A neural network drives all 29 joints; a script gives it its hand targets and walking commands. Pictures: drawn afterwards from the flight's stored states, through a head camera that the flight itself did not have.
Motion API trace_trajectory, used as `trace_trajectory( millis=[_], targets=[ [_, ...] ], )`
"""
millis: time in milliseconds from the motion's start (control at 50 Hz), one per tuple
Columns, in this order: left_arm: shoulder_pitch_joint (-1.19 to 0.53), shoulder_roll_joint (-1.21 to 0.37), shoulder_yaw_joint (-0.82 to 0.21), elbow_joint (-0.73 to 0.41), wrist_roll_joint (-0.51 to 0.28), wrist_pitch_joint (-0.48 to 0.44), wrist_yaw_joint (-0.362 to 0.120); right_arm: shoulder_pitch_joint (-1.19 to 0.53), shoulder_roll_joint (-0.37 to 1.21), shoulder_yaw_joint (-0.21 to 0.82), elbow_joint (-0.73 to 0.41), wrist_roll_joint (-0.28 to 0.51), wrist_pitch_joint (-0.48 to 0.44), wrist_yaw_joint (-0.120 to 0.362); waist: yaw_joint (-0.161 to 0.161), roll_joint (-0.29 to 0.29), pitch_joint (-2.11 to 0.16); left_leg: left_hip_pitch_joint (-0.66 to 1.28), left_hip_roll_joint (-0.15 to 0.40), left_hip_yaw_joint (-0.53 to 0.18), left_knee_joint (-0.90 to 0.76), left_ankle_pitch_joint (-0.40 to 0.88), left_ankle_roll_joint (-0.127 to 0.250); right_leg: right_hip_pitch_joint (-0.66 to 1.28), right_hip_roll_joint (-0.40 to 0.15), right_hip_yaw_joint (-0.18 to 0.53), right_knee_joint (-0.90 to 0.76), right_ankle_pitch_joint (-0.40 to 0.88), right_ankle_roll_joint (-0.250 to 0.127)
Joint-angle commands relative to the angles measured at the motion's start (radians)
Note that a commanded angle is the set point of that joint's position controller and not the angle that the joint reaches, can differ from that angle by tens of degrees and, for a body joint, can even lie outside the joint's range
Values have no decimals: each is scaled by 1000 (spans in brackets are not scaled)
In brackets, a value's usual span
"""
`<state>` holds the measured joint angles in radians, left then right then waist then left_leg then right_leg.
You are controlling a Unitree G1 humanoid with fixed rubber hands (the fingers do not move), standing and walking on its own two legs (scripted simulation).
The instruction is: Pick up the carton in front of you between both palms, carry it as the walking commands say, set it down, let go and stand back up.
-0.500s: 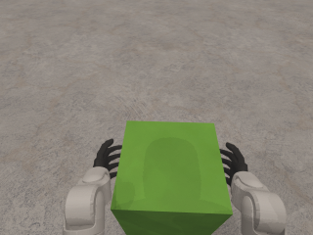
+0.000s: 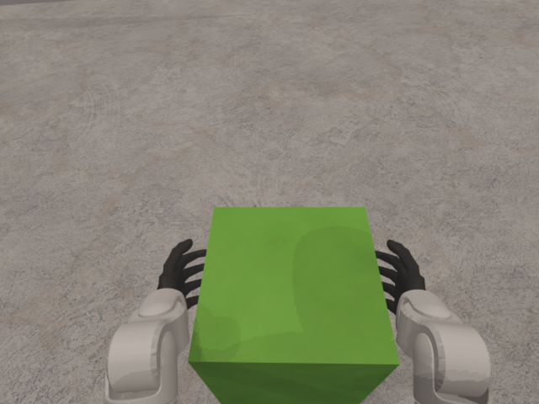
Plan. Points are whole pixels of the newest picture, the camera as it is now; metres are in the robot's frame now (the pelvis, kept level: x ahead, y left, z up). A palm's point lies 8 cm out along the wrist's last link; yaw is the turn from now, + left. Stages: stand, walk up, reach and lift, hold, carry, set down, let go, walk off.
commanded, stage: carry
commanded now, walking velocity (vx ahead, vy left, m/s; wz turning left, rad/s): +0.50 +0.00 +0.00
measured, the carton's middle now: (288, 312) +0.25 +0.01 +0.00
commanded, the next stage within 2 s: none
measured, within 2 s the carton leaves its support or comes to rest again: neither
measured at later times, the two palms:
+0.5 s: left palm (200, 130) +0.59 +0.18 +0.08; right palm (353, 135) +0.56 -0.11 +0.08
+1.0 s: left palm (238, 63) +0.89 +0.14 +0.06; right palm (353, 63) +0.90 -0.16 +0.05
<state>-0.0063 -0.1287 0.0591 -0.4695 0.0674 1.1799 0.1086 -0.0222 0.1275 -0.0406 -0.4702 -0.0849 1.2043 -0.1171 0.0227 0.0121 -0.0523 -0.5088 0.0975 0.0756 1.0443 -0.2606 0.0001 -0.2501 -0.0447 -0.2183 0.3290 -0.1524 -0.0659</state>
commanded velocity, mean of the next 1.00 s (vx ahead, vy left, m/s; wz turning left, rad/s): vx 0.37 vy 0.00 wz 0.00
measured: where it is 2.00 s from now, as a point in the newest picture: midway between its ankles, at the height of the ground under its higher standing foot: (289, 270)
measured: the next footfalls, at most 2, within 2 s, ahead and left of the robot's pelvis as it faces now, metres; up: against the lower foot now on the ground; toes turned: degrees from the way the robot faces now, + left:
left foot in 0.30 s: +0.40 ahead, +0.13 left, +0.00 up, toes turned +9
right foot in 0.82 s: +0.74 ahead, -0.10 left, +0.00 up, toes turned -4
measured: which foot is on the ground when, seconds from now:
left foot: up 0.00-0.28, down 0.30-0.84, up 0.86-1.00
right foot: down 0.00-0.32, up 0.34-0.80, down 0.82-1.00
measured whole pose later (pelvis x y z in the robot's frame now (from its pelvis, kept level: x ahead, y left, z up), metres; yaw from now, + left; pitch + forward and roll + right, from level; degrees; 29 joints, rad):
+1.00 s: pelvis +0.65 -0.01 +0.00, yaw +0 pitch +4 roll +1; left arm -0.03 -0.13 0.06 -0.47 0.07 1.16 0.11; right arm -0.04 0.13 -0.05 -0.48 -0.09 1.19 -0.12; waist 0.02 0.03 0.02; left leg -0.40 0.06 0.08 0.96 -0.39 -0.01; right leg -0.32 -0.05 -0.23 0.35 -0.10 -0.08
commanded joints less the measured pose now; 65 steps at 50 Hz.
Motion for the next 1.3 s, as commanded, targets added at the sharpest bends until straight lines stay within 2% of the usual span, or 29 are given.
trace_trajectory(
  millis=[0,100,200,260,280,300,320,340,380,400,420,480,580,660,740,780,800,820,840,860,900,940,1000,1060,1100,1160,1200,1220,1280],
  targets=[
    [-376,-915,-700,-99,-351,-16,-216,-360,942,710,-89,316,-46,175,-14,-148,-238,-110,20,11,-138,79,-19,293,-241,216,-188,113,-55],
    [-358,-824,-684,-141,-341,-2,-200,-364,862,709,-146,327,-26,160,-11,-148,-141,-127,9,65,-398,195,-29,315,-209,130,-198,191,-59],
    [-350,-735,-649,-137,-314,42,-168,-369,762,679,-154,339,22,151,-7,-170,-53,-63,-19,118,-537,240,5,337,-210,83,-165,304,-33],
    [-382,-718,-654,-142,-318,63,-156,-363,739,650,-133,343,40,152,-31,-142,-126,231,-90,199,-603,161,27,289,-181,-5,89,515,13],
    [-394,-712,-657,-146,-319,70,-153,-351,739,638,-117,340,43,153,-48,-78,-203,438,-88,171,-603,95,27,190,-135,-25,294,447,36],
    [-405,-712,-660,-159,-325,79,-152,-354,729,620,-106,329,44,157,-57,130,-298,654,162,-227,-685,-56,114,-59,-59,-17,592,227,87],
    [-415,-731,-674,-161,-334,82,-156,-346,753,619,-84,333,39,160,-49,345,-347,790,323,-598,-843,-28,218,-303,65,62,828,-263,108],
    [-430,-768,-682,-148,-340,74,-162,-367,789,628,-102,353,36,166,-44,247,-314,760,335,-532,-836,134,225,-374,14,189,962,-317,81],
    [-441,-855,-703,-129,-337,52,-177,-395,876,648,-110,360,15,183,-41,80,-302,631,277,-322,-796,313,172,-366,-77,223,935,-218,46],
    [-447,-891,-707,-119,-337,39,-180,-427,904,661,-122,367,5,189,-34,49,-291,578,251,-251,-811,308,135,-339,-103,229,846,-165,47],
    [-441,-914,-709,-109,-334,28,-181,-432,920,669,-122,372,-3,194,-30,63,-292,544,227,-191,-832,270,112,-308,-97,204,803,-123,52],
    [-387,-928,-711,-92,-307,5,-172,-402,909,678,-125,381,-17,205,-32,107,-261,537,198,-104,-886,210,115,-333,-79,151,660,-67,74],
    [-387,-876,-711,-135,-303,13,-153,-377,835,667,-147,373,-11,202,-36,117,-168,592,164,-19,-915,300,127,-423,-70,90,418,53,97],
    [-385,-809,-700,-135,-309,41,-147,-352,770,638,-129,347,12,185,-38,123,-84,609,145,39,-907,394,119,-409,-47,43,262,116,81],
    [-401,-781,-685,-126,-322,59,-151,-358,754,630,-118,335,30,173,-38,150,-56,628,146,92,-838,596,84,-258,-10,-3,155,136,40],
    [-373,-788,-674,-102,-321,58,-156,-370,762,636,-125,335,33,173,-11,123,-138,590,94,179,-562,796,28,5,71,-74,79,157,46],
    [-374,-793,-669,-102,-317,58,-160,-376,759,642,-126,336,32,173,4,72,-197,467,57,176,-385,658,-3,200,16,-15,60,198,52],
    [-375,-790,-662,-89,-311,55,-166,-391,776,657,-138,344,34,174,12,-144,-337,180,-17,141,-79,318,-46,507,-267,350,98,353,-61],
    [-339,-814,-657,-56,-315,45,-173,-387,791,671,-139,352,33,179,5,-326,-386,33,-143,75,166,-224,-60,554,-390,606,-19,613,-188],
    [-354,-842,-665,-81,-332,34,-182,-383,829,680,-118,352,21,183,0,-235,-386,-12,-93,-40,273,-265,-32,519,-390,502,0,736,-190],
    [-361,-930,-678,-83,-334,3,-194,-398,916,700,-113,358,-8,193,-5,-106,-357,-16,-7,-82,167,-184,1,415,-327,323,12,809,-116],
    [-376,-976,-692,-83,-341,-22,-203,-395,963,720,-114,351,-35,196,-15,-117,-344,68,5,-51,-61,-108,-6,333,-271,213,-36,705,-44],
    [-355,-974,-702,-103,-343,-41,-220,-332,983,730,-109,329,-64,189,-23,-145,-333,170,-33,8,-326,-96,-26,272,-228,109,-53,698,-50],
    [-309,-932,-704,-121,-337,-45,-224,-320,948,734,-141,324,-67,183,-13,-182,-331,185,-52,51,-461,27,-37,276,-223,66,-23,697,-59],
    [-315,-897,-705,-148,-336,-39,-216,-341,917,737,-170,335,-58,181,-12,-175,-315,232,-42,72,-544,137,-40,240,-204,46,3,568,-38],
    [-342,-825,-687,-147,-325,-10,-196,-355,839,713,-171,341,-24,178,-17,-107,-248,364,22,64,-695,355,-42,119,-160,55,61,267,31],
    [-345,-765,-668,-126,-309,24,-179,-366,767,670,-140,336,4,175,-8,32,-227,424,127,-5,-613,651,2,29,-114,75,98,79,71],
    [-360,-749,-669,-131,-306,41,-174,-347,765,652,-100,327,13,175,-12,86,-228,394,134,-29,-605,603,20,56,-114,97,87,61,82],
    [-389,-745,-665,-88,-307,72,-168,-337,758,608,-34,316,36,173,-20,71,-216,367,112,-17,-585,670,27,86,-122,99,126,162,98]
  ],
)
